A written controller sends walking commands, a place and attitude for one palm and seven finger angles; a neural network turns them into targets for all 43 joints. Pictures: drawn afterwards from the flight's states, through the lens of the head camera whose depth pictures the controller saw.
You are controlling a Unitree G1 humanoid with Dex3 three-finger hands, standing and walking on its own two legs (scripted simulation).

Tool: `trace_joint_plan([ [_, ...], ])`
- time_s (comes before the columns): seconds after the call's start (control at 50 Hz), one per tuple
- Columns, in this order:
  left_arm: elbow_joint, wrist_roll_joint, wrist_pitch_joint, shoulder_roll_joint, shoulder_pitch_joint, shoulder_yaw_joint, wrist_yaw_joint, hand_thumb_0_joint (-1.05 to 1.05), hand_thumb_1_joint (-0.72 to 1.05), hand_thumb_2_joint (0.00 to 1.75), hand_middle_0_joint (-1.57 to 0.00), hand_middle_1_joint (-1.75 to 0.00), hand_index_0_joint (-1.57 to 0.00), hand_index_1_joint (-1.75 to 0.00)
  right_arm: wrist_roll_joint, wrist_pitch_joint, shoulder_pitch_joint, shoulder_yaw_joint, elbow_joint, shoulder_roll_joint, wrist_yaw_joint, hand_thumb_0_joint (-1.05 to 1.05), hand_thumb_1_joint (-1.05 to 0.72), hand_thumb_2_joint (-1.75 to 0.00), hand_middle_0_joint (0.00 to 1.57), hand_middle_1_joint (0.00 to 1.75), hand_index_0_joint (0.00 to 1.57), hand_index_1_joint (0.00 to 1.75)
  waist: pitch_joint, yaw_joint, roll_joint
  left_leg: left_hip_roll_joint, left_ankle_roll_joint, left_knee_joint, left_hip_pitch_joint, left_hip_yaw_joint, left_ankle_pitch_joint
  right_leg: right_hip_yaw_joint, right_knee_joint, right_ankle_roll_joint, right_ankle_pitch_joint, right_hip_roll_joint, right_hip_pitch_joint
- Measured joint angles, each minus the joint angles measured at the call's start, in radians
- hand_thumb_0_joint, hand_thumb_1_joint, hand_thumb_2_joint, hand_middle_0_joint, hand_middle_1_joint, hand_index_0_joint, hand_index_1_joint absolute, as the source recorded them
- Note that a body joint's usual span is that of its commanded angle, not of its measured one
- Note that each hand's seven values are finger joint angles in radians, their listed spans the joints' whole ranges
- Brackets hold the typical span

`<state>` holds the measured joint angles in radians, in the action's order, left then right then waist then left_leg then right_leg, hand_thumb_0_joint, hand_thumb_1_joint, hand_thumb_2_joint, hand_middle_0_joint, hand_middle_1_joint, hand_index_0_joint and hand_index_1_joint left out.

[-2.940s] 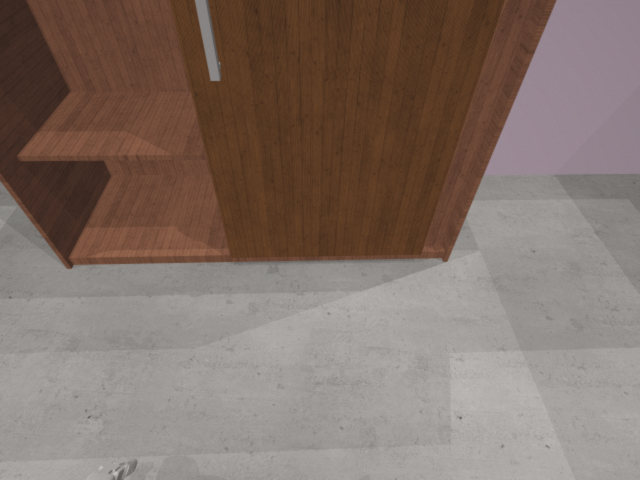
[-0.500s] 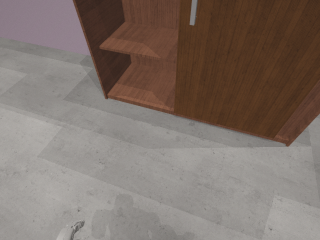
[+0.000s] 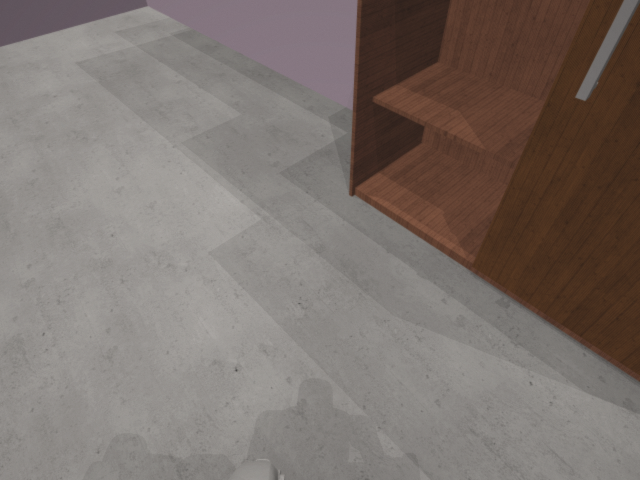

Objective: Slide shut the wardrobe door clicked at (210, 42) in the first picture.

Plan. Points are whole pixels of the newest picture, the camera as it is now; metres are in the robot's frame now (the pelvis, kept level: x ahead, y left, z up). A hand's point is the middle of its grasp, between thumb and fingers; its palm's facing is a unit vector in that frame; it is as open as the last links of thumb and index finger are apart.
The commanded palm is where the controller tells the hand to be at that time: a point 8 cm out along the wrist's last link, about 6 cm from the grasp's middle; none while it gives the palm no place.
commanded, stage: walk to a spot facing it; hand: right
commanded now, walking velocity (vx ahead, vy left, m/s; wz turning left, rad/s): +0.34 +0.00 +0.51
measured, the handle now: (622, 24) +0.94 -0.51 +0.17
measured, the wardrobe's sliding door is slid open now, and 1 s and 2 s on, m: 0.64 0.64 0.64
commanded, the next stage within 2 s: turn to face it in 1.02 s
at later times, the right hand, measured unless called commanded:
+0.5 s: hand (413, 457) +0.21 -0.11 -0.17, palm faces -0.11 +0.97 -0.21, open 7.2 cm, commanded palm none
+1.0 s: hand (414, 310) +0.47 -0.13 -0.18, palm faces -0.21 +0.97 -0.14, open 7.3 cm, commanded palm none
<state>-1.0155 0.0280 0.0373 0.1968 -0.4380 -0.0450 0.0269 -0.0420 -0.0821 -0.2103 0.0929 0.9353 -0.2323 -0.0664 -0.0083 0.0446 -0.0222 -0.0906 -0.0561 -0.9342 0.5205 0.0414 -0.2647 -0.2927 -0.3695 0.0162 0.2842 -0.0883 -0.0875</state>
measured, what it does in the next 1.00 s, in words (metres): walks ahead, turning left: left foot, then right foot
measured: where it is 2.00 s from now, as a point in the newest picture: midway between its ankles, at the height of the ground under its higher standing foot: (311, 393)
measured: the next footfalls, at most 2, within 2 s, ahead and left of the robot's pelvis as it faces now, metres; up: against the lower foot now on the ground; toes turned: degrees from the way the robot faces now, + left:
left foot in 0.18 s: +0.14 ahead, +0.17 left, +0.00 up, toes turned +14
right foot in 0.66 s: +0.43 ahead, -0.01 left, +0.00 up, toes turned +2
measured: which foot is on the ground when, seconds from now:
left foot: up 0.00-0.16, down 0.18-0.68, up 0.70-1.00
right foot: down 0.00-0.18, up 0.20-0.64, down 0.66-1.00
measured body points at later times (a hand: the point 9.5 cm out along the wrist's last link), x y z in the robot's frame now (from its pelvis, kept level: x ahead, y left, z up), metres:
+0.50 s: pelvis +0.17 +0.08 -0.01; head +0.17 +0.08 +0.44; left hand +0.23 +0.33 -0.14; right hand +0.21 -0.16 -0.16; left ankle +0.10 +0.16 -0.75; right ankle +0.29 -0.03 -0.69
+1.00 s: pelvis +0.39 +0.04 +0.00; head +0.39 +0.01 +0.45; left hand +0.30 +0.26 -0.14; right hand +0.48 -0.18 -0.17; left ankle +0.40 +0.21 -0.64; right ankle +0.39 -0.01 -0.75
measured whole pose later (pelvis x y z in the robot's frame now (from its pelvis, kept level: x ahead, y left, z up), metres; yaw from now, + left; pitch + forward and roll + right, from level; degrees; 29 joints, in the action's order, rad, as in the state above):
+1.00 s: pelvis +0.39 +0.04 +0.00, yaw +19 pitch -2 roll +1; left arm -1.08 0.01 0.06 0.14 -0.36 -0.04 0.04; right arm -0.04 -0.02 -0.29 0.10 1.03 -0.18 -0.01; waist -0.01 -0.02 -0.05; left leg -0.09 -0.03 -1.18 0.65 0.01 -0.11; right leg -0.30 -0.38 0.09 0.26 -0.02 -0.11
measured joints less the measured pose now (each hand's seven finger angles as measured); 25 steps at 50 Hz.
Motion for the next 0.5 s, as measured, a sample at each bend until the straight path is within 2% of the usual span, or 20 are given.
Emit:
trace_joint_plan([
  [0.12, -0.054, 0.011, -0.010, 0.022, -0.052, -0.013, -0.013, 0.01, 0.90, 0.90, -0.20, -0.30, -0.20, -0.30, 0.005, 0.027, 0.089, -0.013, -0.029, 0.037, 0.000, 0.01, -0.91, -0.89, 0.20, 0.30, 0.20, 0.30, -0.029, 0.039, 0.031, 0.006, 0.037, 0.217, -0.059, 0.060, -0.042, -0.070, -0.046, -0.057, 0.072, -0.049, 0.046],
  [0.16, -0.064, 0.010, -0.014, 0.025, -0.068, -0.013, -0.017, 0.01, 0.90, 0.90, -0.20, -0.30, -0.20, -0.30, 0.005, 0.048, 0.110, -0.017, -0.041, 0.042, 0.002, 0.01, -0.91, -0.89, 0.20, 0.30, 0.20, 0.30, -0.032, 0.042, 0.042, 0.027, 0.059, 0.311, -0.118, 0.081, -0.034, -0.082, -0.113, -0.085, 0.124, -0.082, 0.046],
  [0.18, -0.068, 0.007, -0.017, 0.022, -0.075, -0.012, -0.022, 0.01, 0.90, 0.90, -0.20, -0.30, -0.20, -0.30, 0.005, 0.067, 0.119, -0.021, -0.047, 0.040, 0.004, 0.01, -0.91, -0.89, 0.20, 0.30, 0.20, 0.30, -0.033, 0.039, 0.045, 0.038, 0.077, 0.346, -0.141, 0.089, 0.011, -0.075, -0.199, -0.084, 0.161, -0.109, 0.021],
  [0.2, -0.075, 0.003, -0.027, 0.019, -0.067, -0.009, -0.026, 0.01, 0.90, 0.90, -0.20, -0.30, -0.20, -0.30, 0.007, 0.088, 0.129, -0.024, -0.047, 0.041, 0.011, 0.01, -0.91, -0.89, 0.20, 0.30, 0.20, 0.30, -0.039, 0.032, 0.050, 0.051, 0.091, 0.315, -0.134, 0.092, 0.024, -0.023, -0.337, -0.079, 0.205, -0.124, -0.030],
  [0.24, -0.080, -0.002, -0.048, 0.011, -0.027, -0.005, -0.031, 0.01, 0.90, 0.90, -0.20, -0.30, -0.20, -0.30, 0.019, 0.113, 0.121, -0.030, -0.042, 0.044, 0.026, 0.01, -0.91, -0.89, 0.20, 0.30, 0.20, 0.30, -0.045, 0.020, 0.044, 0.068, 0.108, 0.284, -0.151, 0.086, -0.013, 0.106, -0.621, -0.065, 0.224, -0.098, -0.154],
  [0.26, -0.077, -0.004, -0.051, 0.007, -0.002, -0.005, -0.032, 0.01, 0.90, 0.90, -0.20, -0.30, -0.20, -0.30, 0.023, 0.119, 0.105, -0.033, -0.034, 0.045, 0.033, 0.01, -0.91, -0.89, 0.20, 0.30, 0.20, 0.30, -0.040, 0.013, 0.038, 0.077, 0.112, 0.302, -0.174, 0.078, -0.024, 0.144, -0.724, -0.061, 0.194, -0.083, -0.211],
  [0.3, -0.058, -0.002, -0.046, 0.001, 0.050, -0.008, -0.032, 0.02, 0.90, 0.90, -0.20, -0.30, -0.20, -0.30, 0.025, 0.121, 0.064, -0.036, -0.010, 0.049, 0.044, 0.00, -0.91, -0.89, 0.20, 0.30, 0.21, 0.30, -0.026, 0.003, 0.032, 0.094, 0.109, 0.373, -0.235, 0.064, -0.012, 0.183, -0.819, -0.059, 0.108, -0.070, -0.308],
  [0.4, 0.013, 0.006, -0.024, -0.008, 0.175, -0.012, -0.034, 0.01, 0.91, 0.90, -0.19, -0.30, -0.20, -0.30, 0.022, 0.137, -0.041, -0.033, 0.059, 0.050, 0.067, 0.00, -0.93, -0.89, 0.21, 0.30, 0.21, 0.30, 0.005, -0.016, 0.042, 0.129, 0.117, 0.534, -0.367, 0.042, 0.018, 0.215, -0.746, -0.075, -0.030, -0.074, -0.473],
  [0.5, 0.045, 0.003, -0.024, -0.013, 0.266, -0.010, -0.048, 0.01, 0.91, 0.90, -0.19, -0.30, -0.20, -0.30, 0.016, 0.149, -0.138, -0.042, 0.116, 0.051, 0.074, 0.00, -0.93, -0.89, 0.20, 0.30, 0.21, 0.30, 0.012, -0.055, 0.054, 0.150, 0.106, 0.602, -0.467, 0.031, -0.009, 0.210, -0.582, -0.074, -0.112, -0.067, -0.529],
])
